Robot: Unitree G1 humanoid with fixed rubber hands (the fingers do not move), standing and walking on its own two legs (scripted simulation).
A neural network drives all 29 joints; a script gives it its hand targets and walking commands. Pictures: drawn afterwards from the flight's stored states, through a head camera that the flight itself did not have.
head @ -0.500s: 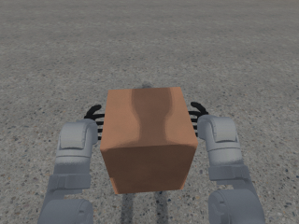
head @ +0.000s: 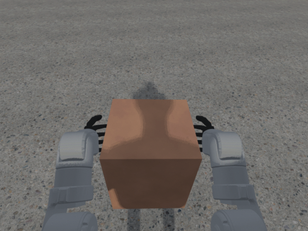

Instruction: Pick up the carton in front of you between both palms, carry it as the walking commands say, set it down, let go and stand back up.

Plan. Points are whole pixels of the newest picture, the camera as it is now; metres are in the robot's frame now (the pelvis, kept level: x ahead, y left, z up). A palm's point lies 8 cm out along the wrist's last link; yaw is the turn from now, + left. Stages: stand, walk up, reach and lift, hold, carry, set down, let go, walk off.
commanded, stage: carry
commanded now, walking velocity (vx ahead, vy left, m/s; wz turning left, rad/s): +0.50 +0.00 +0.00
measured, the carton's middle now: (149, 154) +0.34 +0.00 +0.02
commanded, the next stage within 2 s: none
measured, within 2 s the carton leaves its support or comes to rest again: neither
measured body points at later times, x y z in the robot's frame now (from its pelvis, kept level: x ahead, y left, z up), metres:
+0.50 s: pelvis +0.24 +0.00 +0.00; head +0.20 +0.00 +0.45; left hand +0.50 +0.17 +0.09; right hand +0.52 -0.14 +0.09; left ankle +0.36 +0.14 -0.72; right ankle +0.13 -0.11 -0.74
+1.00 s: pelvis +0.52 +0.02 +0.00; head +0.49 +0.02 +0.45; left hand +0.79 +0.18 +0.09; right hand +0.79 -0.13 +0.09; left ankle +0.40 +0.13 -0.74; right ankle +0.65 -0.09 -0.72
